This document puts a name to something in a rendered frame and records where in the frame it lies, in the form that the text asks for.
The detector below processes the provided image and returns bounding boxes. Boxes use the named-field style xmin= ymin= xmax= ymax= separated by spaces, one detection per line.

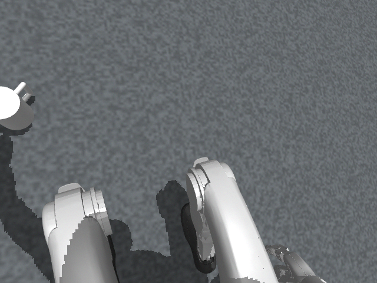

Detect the mug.
xmin=0 ymin=82 xmax=34 ymax=130

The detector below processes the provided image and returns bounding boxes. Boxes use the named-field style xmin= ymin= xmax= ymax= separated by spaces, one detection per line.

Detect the right robot foot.
xmin=181 ymin=203 xmax=216 ymax=274

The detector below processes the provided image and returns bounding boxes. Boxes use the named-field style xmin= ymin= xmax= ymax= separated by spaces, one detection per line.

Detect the right robot hand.
xmin=265 ymin=244 xmax=315 ymax=283

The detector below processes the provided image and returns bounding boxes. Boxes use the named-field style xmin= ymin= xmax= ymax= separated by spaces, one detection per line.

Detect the left robot foot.
xmin=107 ymin=235 xmax=120 ymax=283

